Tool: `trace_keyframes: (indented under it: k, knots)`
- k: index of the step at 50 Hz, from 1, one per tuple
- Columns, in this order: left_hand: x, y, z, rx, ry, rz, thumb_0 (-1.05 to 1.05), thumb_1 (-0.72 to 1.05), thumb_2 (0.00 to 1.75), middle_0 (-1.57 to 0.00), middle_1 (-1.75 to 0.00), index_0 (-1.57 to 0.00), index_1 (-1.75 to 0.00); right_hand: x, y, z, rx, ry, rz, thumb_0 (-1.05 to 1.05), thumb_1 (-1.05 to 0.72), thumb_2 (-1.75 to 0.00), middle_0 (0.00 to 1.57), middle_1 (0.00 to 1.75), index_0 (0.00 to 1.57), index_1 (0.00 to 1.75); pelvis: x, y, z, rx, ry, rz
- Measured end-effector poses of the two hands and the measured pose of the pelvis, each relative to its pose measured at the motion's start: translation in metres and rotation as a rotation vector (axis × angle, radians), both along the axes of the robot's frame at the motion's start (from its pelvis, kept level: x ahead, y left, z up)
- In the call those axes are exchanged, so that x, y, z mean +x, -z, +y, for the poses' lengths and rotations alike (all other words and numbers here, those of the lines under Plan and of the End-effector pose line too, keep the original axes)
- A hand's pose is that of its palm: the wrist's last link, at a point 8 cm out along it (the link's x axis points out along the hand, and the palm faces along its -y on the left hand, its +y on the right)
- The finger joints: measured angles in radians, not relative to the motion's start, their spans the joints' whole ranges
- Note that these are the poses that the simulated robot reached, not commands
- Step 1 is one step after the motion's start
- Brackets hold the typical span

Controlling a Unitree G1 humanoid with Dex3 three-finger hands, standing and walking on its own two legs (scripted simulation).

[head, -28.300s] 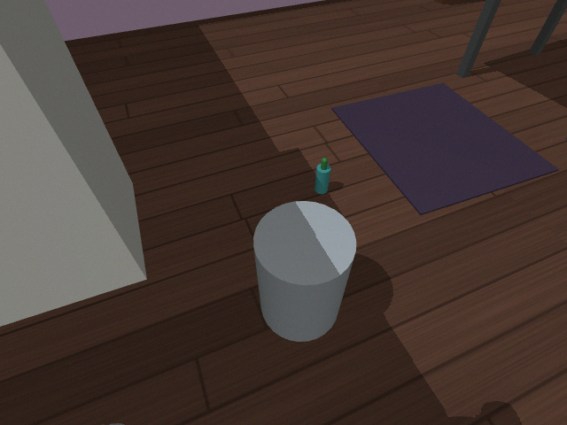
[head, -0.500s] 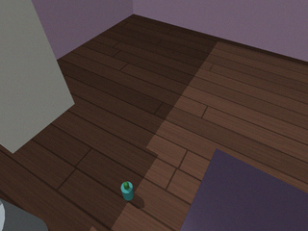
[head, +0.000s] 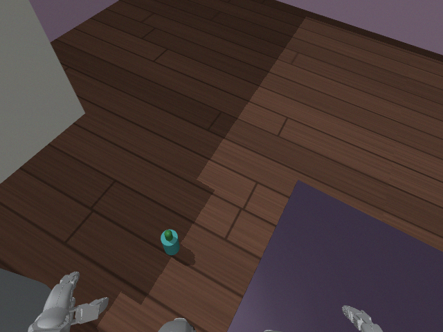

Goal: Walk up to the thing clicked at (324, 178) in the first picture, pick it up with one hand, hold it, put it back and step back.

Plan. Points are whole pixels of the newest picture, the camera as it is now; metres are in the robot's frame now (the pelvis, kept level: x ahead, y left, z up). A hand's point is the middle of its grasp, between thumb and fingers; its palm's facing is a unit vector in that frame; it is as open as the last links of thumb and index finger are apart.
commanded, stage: go down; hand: left
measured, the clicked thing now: (170, 240) +0.46 +0.19 -0.66
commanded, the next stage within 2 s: none
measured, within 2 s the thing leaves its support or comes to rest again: neither
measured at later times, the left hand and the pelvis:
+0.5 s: hand (86, 315) +0.15 +0.28 -0.20, palm faces +0.13 -0.95 -0.30, open 17.6 cm; pelvis +0.00 -0.01 -0.06, yaw -1 degrees
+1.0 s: hand (87, 279) +0.24 +0.33 -0.27, palm faces +0.19 -0.96 -0.21, open 17.7 cm; pelvis -0.04 -0.02 -0.18, yaw -3 degrees
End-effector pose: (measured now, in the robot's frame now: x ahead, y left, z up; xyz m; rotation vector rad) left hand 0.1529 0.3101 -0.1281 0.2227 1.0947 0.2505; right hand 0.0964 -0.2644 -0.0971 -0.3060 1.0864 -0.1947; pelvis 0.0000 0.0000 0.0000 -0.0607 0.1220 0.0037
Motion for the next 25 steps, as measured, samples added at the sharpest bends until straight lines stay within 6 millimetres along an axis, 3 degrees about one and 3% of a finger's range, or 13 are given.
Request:
trace_keyframes:
  k: [5, 13, 18, 25]
  knots:
    - [0.014, 0.001, 0.002, -0.001, 0.016, -0.008, 0.00, 0.21, 0.28, -0.08, -0.05, -0.07, -0.04, -0.012, 0.004, 0.005, 0.030, 0.045, -0.015, 0.00, -0.95, -0.91, 0.21, 0.30, 0.20, 0.30, 0.002, 0.007, -0.001, -0.008, 0.014, 0.032]
    - [-0.004, 0.020, 0.011, 0.002, -0.009, 0.027, 0.00, -0.30, 0.07, -0.07, -0.01, -0.06, -0.01, -0.005, 0.022, 0.001, 0.021, 0.034, -0.075, 0.01, -0.90, -0.90, 0.21, 0.30, 0.20, 0.30, 0.002, 0.032, -0.001, -0.013, 0.024, 0.098]
    - [-0.011, 0.027, 0.015, 0.007, -0.014, -0.004, 0.00, -0.47, 0.03, -0.08, 0.00, -0.07, 0.00, 0.014, 0.031, -0.001, -0.003, 0.002, -0.135, 0.01, -0.88, -0.89, 0.21, 0.30, 0.20, 0.30, 0.000, 0.048, -0.003, -0.015, 0.020, 0.127]
    - [-0.015, 0.034, 0.019, 0.001, -0.030, -0.034, 0.00, -0.56, 0.01, -0.09, 0.00, -0.07, 0.00, 0.042, 0.038, 0.003, -0.016, -0.047, -0.226, 0.01, -0.86, -0.89, 0.21, 0.30, 0.20, 0.30, -0.003, 0.063, -0.008, -0.020, 0.015, 0.158]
